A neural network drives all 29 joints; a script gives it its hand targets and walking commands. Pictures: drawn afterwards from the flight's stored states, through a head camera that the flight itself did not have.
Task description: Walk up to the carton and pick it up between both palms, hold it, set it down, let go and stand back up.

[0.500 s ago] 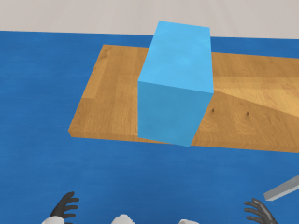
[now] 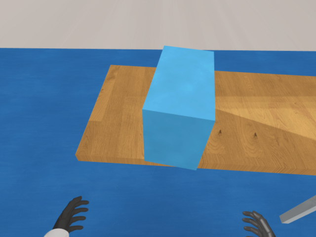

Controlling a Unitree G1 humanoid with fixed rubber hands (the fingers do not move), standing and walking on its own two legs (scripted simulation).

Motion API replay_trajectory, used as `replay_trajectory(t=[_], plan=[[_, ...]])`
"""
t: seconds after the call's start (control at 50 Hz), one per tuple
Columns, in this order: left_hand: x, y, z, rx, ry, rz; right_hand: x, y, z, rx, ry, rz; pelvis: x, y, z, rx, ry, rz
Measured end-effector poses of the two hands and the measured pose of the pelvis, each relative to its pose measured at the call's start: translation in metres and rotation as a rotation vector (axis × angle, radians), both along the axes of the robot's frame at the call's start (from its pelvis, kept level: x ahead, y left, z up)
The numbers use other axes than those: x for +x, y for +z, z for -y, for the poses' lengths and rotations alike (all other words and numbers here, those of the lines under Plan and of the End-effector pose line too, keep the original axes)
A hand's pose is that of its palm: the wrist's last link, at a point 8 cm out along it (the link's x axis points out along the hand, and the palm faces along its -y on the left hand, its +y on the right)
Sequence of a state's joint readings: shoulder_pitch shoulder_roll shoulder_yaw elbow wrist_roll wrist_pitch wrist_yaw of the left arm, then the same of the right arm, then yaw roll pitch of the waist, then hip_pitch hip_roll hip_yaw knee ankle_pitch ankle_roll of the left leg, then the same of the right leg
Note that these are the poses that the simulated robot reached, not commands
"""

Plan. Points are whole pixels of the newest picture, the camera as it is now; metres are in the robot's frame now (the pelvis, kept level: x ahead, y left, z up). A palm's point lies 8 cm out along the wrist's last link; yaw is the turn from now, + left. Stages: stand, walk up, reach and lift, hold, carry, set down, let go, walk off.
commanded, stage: reach and lift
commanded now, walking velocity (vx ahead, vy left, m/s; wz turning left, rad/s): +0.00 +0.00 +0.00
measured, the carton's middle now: (179, 105) +0.50 -0.03 +0.05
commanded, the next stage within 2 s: none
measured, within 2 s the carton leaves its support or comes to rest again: neither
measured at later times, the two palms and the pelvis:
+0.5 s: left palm (70, 213) +0.19 +0.23 +0.00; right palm (258, 220) +0.18 -0.19 +0.02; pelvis +0.02 +0.00 +0.01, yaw +0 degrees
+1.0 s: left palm (76, 199) +0.21 +0.21 +0.04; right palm (253, 203) +0.20 -0.17 +0.06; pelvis +0.02 +0.00 +0.01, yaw +0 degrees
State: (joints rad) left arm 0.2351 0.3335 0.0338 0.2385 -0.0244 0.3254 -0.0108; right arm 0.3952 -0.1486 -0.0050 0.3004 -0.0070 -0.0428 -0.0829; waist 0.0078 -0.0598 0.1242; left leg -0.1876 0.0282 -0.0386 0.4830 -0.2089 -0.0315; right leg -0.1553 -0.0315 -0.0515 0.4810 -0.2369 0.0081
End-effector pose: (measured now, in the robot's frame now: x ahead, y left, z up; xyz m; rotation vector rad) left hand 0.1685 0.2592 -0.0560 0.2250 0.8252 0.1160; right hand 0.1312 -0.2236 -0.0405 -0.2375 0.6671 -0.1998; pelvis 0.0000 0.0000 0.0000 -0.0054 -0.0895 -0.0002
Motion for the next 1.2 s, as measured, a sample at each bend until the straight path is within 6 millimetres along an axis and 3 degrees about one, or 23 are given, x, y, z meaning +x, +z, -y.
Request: replay_trajectory(t=[0.16, 0.34, 0.62, 0.86, 0.98, 1.2], plan=[[0.018, 0.020, 0.009, -0.016, -0.049, 0.082, 0.018, 0.019, -0.011, 0.007, 0.005, 0.051, 0.008, 0.004, -0.002, -0.001, -0.001, -0.010], [0.018, 0.036, 0.018, -0.072, -0.047, 0.157, 0.031, 0.039, -0.019, 0.008, 0.021, 0.107, 0.015, 0.006, 0.000, 0.002, -0.001, -0.030], [0.028, 0.070, 0.036, -0.140, -0.078, 0.315, 0.055, 0.073, -0.049, 0.049, 0.051, 0.248, 0.017, 0.007, 0.000, 0.003, -0.001, -0.035], [0.035, 0.095, 0.047, -0.192, -0.096, 0.419, 0.063, 0.100, -0.055, 0.086, -0.011, 0.330, 0.017, 0.007, 0.000, 0.003, -0.001, -0.034], [0.038, 0.096, 0.048, -0.213, -0.073, 0.409, 0.067, 0.100, -0.056, 0.091, -0.014, 0.298, 0.017, 0.007, 0.000, 0.003, -0.001, -0.035], [0.075, 0.116, 0.054, -0.239, -0.090, 0.454, 0.107, 0.121, -0.061, 0.110, -0.002, 0.371, 0.018, 0.007, 0.000, 0.003, -0.001, -0.036]])
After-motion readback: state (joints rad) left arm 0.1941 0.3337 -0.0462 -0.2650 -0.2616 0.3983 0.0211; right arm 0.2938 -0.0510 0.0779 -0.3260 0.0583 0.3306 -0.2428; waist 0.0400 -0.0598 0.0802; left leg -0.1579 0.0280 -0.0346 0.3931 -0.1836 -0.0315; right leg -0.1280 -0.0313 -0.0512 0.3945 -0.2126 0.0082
